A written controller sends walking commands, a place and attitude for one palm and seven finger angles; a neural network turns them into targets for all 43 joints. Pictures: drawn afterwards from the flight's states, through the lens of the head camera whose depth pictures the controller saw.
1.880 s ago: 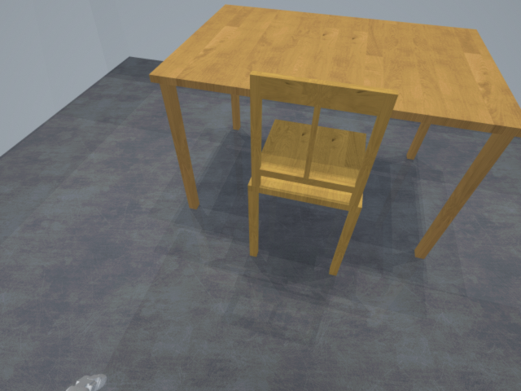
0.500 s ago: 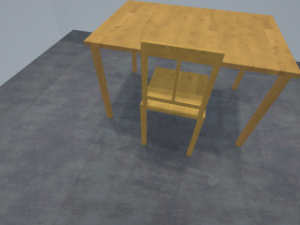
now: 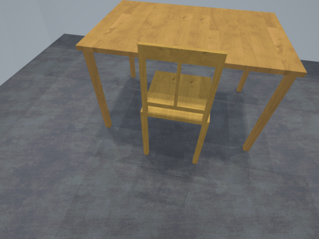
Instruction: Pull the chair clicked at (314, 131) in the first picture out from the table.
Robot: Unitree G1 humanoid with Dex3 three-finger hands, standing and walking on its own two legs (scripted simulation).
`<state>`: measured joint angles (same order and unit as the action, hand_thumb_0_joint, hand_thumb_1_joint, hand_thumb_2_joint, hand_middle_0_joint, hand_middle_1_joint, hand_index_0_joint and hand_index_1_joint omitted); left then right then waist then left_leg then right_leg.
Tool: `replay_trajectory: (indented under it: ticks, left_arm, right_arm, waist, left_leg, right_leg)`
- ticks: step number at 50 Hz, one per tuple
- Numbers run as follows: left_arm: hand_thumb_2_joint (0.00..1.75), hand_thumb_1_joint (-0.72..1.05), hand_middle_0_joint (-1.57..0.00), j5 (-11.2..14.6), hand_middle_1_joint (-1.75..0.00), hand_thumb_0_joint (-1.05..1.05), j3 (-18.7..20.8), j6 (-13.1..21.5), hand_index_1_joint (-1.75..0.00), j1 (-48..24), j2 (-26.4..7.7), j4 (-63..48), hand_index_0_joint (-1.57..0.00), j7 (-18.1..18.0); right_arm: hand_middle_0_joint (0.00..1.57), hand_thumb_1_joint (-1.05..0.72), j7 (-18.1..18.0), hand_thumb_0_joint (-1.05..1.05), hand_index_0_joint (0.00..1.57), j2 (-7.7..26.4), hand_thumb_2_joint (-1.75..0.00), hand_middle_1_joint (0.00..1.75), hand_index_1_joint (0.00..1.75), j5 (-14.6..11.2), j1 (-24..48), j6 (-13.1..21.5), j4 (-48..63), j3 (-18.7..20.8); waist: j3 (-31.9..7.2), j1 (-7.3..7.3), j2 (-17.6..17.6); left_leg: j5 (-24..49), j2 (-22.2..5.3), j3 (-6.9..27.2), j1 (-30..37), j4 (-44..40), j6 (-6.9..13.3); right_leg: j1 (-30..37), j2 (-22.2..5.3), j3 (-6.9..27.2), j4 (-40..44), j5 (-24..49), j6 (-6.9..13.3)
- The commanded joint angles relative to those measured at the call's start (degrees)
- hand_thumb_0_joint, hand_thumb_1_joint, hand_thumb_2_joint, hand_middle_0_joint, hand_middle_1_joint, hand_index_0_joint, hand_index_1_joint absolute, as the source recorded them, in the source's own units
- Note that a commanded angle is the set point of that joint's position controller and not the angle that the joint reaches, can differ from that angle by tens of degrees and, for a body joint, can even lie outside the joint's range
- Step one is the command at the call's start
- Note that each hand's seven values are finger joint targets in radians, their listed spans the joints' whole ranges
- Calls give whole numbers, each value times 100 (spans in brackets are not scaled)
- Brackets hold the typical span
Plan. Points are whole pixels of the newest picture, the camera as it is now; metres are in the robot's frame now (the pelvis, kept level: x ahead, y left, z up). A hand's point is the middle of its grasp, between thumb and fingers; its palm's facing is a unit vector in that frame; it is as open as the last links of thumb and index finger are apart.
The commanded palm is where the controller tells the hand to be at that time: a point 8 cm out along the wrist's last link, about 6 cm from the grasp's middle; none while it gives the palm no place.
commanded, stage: turn to face it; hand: left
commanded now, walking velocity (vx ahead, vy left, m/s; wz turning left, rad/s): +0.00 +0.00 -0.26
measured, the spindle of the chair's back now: (177, 85) +0.80 -0.04 -0.10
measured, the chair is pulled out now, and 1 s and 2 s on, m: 0.00 0.00 0.00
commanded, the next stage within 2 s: take the last steps up to it in 0.16 s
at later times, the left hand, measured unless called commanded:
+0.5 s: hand out of the picture +0.06 +0.18 -0.16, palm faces -0.13 -0.97 -0.22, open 7.4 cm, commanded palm none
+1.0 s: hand out of the picture +0.11 +0.10 -0.20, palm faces -0.10 -0.99 -0.08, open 7.4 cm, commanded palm none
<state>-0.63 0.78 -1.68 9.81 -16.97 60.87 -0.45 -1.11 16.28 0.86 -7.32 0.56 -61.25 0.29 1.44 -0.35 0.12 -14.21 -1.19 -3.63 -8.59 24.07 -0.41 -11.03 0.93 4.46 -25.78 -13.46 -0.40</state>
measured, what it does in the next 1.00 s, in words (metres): walks ahead: right foot, then left foot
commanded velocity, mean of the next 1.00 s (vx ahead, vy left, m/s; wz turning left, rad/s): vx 0.23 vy -0.07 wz -0.12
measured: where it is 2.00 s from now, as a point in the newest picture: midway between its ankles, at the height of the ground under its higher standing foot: (182, 229)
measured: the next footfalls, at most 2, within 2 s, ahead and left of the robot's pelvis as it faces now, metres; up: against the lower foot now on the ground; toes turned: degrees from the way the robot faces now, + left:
right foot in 0.58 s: +0.06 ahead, -0.16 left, +0.00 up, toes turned -16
left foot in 0.96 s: +0.27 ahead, +0.01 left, +0.00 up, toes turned -3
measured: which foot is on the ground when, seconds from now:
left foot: down 0.00-0.58, up 0.60-0.94, down 0.96-1.00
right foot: down 0.00-0.34, up 0.36-0.56, down 0.58-0.98, up 1.00-1.00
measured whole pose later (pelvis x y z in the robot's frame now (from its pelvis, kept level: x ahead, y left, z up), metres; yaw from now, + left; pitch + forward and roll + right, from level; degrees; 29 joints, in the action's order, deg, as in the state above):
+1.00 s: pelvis +0.16 -0.06 -0.02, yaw -11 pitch +0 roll -2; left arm -1.1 2.3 1.8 25.2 -7.3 65.7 0.0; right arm 0.3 7.0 1.9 -10.2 4.2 -57.5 2.1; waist 1.3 -1.3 2.7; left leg -13.5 -3.6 -7.4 -22.9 37.3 2.7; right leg -7.0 0.4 -3.9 -38.7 -26.9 1.1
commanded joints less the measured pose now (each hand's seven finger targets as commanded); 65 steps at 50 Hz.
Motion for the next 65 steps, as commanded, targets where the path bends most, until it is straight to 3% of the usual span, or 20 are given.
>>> replay_trajectory:
  ticks: [1,14,16,18,22,27,28,29,30,31,36,43,46,47,48,49,50,54,57,65]
  left_arm:
    - [90,90,-20,-30,-30,0,175,51,-30,94,-724,-434,-20,-38]
    - [90,90,-20,-66,-30,0,308,13,-30,333,-416,-751,-20,-33]
    - [90,90,-20,-95,-30,0,329,-15,-30,378,-253,-815,-20,41]
    - [90,90,-20,-117,-30,0,391,-43,-30,138,-46,-994,-20,128]
    - [90,90,-20,-130,-30,0,420,32,-30,97,155,-977,-20,302]
    - [90,90,-20,-108,-30,0,398,150,-30,1063,281,-524,-20,287]
    - [90,90,-20,-131,-30,0,460,220,-30,1624,-55,-330,-20,231]
    - [90,90,-20,-152,-30,0,587,313,-30,2166,-726,-153,-20,119]
    - [90,90,-20,-43,-30,0,566,306,-30,2411,-726,-114,-20,21]
    - [90,90,-20,-42,-30,0,544,338,-30,2186,-602,-133,-20,-31]
    - [90,90,-20,-119,-30,0,349,500,-30,1163,-56,-225,-20,-63]
    - [90,90,-20,-117,-30,0,301,563,-30,1659,20,138,-20,-65]
    - [90,90,-20,-86,-30,0,328,534,-30,1521,58,198,-20,-47]
    - [90,90,-20,-61,-30,0,313,531,-30,1526,212,196,-20,-35]
    - [90,90,-20,-12,-30,0,285,524,-30,1673,481,106,-20,19]
    - [90,90,-20,-23,-30,0,259,521,-30,1582,535,-91,-20,58]
    - [90,90,-20,-93,-30,0,312,497,-30,1359,383,-151,-20,56]
    - [90,90,-20,-171,-30,0,325,363,-30,1254,689,6,-20,136]
    - [90,90,-20,-136,-30,0,302,253,-30,1285,816,-20,-20,139]
    - [90,90,-20,-83,-30,0,266,219,-30,37,644,-450,-20,156]
  right_arm:
    - [20,-90,-71,0,20,720,-90,30,30,-19,-295,4,302,223]
    - [20,-90,-67,0,20,308,-90,30,30,6,-781,-58,435,363]
    - [20,-90,-49,0,20,485,-90,30,30,71,-890,-54,404,447]
    - [20,-90,-68,0,20,958,-90,30,30,76,-1062,46,379,590]
    - [20,-90,-103,0,20,780,-90,30,30,132,-956,188,335,558]
    - [20,-90,-48,0,20,646,-90,30,30,144,-1093,147,149,513]
    - [20,-90,-10,0,20,419,-90,30,30,97,-1079,138,198,462]
    - [20,-90,55,0,20,-81,-90,30,30,26,-782,141,496,326]
    - [20,-90,74,0,20,56,-90,30,30,70,-252,144,747,327]
    - [20,-90,97,0,20,23,-90,30,30,64,-217,137,768,350]
    - [20,-90,166,0,20,-295,-90,30,30,95,-649,77,471,346]
    - [20,-90,197,0,20,-454,-90,30,30,38,-186,205,663,315]
    - [20,-90,131,0,20,-444,-90,30,30,51,-908,302,399,346]
    - [20,-90,79,0,20,-240,-90,30,30,69,-1571,348,172,395]
    - [20,-90,6,0,20,364,-90,30,30,147,-2329,397,24,539]
    - [20,-90,-53,0,20,709,-90,30,30,93,-2671,335,-33,582]
    - [20,-90,-104,0,20,643,-90,30,30,64,-2381,270,6,543]
    - [20,-90,-120,0,20,-314,-90,30,30,51,-1372,431,211,324]
    - [20,-90,-138,0,20,-291,-90,30,30,13,-1432,491,130,286]
    - [20,-90,-96,0,20,-63,-90,30,30,84,-1832,354,-68,330]
  waist:
    - [-165,69,-33]
    - [-165,141,222]
    - [32,144,-227]
    - [190,294,-1333]
    - [450,176,-493]
    - [210,-155,-317]
    - [58,-397,572]
    - [70,-641,2289]
    - [190,-761,1568]
    - [253,-565,902]
    - [471,117,354]
    - [454,-58,486]
    - [256,285,337]
    - [-16,538,-159]
    - [-512,747,-1516]
    - [-620,691,-2062]
    - [-314,624,-1183]
    - [405,76,-262]
    - [174,-43,-459]
    - [441,297,-785]
  left_leg:
    - [760,-742,399,119,-169,93]
    - [-1027,-649,265,-127,248,132]
    - [-2372,-1073,841,83,-393,388]
    - [-3215,-2484,2120,-232,-1726,1060]
    - [-1875,-2274,1049,-153,-1444,890]
    - [-1327,-1595,-180,-963,120,375]
    - [-1520,-1160,-681,-1679,1376,142]
    - [-2462,-330,-1004,-3235,3392,-113]
    - [-2220,-419,-144,-3501,4174,30]
    - [-1660,-587,73,-3528,4451,83]
    - [-597,-701,-54,-2433,3705,-45]
    - [-349,-521,-183,-2107,1948,67]
    - [149,-169,-473,-571,920,172]
    - [139,-252,-174,404,510,256]
    - [-312,-1554,1740,1380,-255,731]
    - [-319,-2584,3417,1672,-1146,1201]
    - [-563,-2704,3456,1243,-1238,1434]
    - [577,-1768,1410,-310,-1321,1000]
    - [2170,-1454,467,-152,-1157,948]
    - [2306,-1427,275,182,-1013,1010]
  right_leg:
    - [-381,-512,487,16,1404,141]
    - [-1136,-374,991,51,-359,327]
    - [-1793,67,553,-366,-1895,229]
    - [-2150,110,-476,-2811,-1333,7]
    - [-2113,-551,-501,-2416,-1129,-3]
    - [181,-39,-1263,-186,-418,74]
    - [1025,-423,-704,346,-865,247]
    - [1536,-1915,1913,1422,-2067,885]
    - [1182,-2293,2616,1799,-2193,1255]
    - [1066,-2276,2372,1806,-2337,1348]
    - [-281,-1564,629,1609,-617,1177]
    - [333,-1526,251,1373,547,1138]
    - [-91,-1187,-183,507,874,853]
    - [-464,-871,-394,-595,1086,702]
    - [-1445,-243,-896,-2337,-76,355]
    - [-2433,143,-806,-3820,-1803,239]
    - [-2629,-233,-351,-4487,-1606,313]
    - [-2355,-703,-353,-4455,-168,86]
    - [-2186,-709,-508,-3860,111,-59]
    - [-1981,-649,-915,-1688,207,-62]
